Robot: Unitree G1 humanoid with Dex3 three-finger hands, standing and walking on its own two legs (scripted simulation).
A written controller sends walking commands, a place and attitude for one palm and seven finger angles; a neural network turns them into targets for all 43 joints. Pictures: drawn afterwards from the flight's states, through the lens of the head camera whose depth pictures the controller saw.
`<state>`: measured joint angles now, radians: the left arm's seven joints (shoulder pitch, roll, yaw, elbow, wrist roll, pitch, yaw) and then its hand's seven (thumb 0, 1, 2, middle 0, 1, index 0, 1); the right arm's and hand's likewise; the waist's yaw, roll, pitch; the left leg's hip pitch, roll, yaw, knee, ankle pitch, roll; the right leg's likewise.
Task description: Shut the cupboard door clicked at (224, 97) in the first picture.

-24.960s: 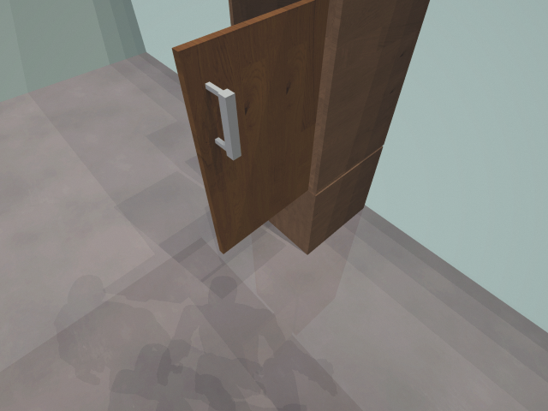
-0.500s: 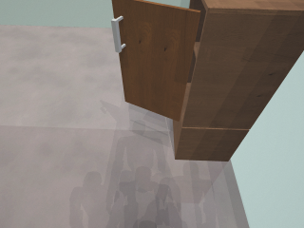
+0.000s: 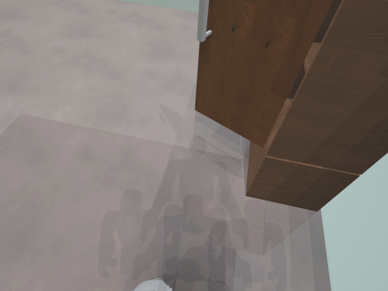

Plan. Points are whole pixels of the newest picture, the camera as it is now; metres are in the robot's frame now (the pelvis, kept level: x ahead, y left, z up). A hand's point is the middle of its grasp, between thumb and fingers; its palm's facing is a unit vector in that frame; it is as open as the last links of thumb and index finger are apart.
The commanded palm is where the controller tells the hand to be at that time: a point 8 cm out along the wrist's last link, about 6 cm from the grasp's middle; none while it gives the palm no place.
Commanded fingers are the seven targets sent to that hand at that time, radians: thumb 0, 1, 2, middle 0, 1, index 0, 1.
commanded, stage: walk to a spot facing it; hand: left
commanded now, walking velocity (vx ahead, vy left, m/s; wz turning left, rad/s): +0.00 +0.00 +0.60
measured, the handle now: (206, 16) +0.87 -0.01 +0.14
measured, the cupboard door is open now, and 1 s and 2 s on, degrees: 65 65 65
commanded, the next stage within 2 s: none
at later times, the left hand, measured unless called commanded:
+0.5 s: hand out of the picture +0.03 +0.18 -0.13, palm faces +0.28 -0.91 -0.31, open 7.4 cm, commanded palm none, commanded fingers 0.00 0.90 0.90 -0.20 -0.30 -0.20 -0.30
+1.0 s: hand out of the picture -0.04 +0.17 -0.14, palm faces +0.61 -0.73 -0.32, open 7.4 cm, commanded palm none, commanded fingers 0.00 0.90 0.90 -0.20 -0.30 -0.20 -0.30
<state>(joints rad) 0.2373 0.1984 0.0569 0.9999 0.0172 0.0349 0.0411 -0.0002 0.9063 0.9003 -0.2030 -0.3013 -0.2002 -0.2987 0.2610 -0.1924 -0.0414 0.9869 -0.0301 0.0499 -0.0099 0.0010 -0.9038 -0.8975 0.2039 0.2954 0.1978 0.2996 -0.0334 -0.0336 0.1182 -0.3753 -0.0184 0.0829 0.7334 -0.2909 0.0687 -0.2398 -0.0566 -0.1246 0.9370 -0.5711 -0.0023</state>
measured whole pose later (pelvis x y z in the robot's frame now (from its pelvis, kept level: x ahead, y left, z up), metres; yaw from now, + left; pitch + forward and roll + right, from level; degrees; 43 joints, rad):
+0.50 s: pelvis +0.01 -0.05 +0.02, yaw +20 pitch +1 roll +0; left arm 0.17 0.22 0.04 0.87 0.03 0.03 0.04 0.00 0.91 0.90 -0.20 -0.30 -0.20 -0.30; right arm 0.19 -0.28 -0.10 0.89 -0.02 0.08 0.02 0.00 -0.90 -0.90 0.20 0.30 0.20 0.30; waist -0.05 0.03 0.11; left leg -0.55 -0.05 -0.03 1.08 -0.44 -0.04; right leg -0.25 -0.06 -0.05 0.56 -0.32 0.02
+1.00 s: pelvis +0.03 -0.05 +0.01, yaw +39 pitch +0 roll +0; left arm 0.20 0.22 0.05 0.84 0.04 0.01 0.02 0.00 0.91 0.90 -0.20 -0.30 -0.20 -0.30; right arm 0.14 -0.25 -0.08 0.88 -0.02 0.08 0.01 0.00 -0.90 -0.90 0.21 0.30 0.20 0.30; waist 0.00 0.04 0.11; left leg -0.47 -0.05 -0.09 0.97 -0.48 -0.02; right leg -0.34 -0.06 -0.09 0.67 -0.33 0.00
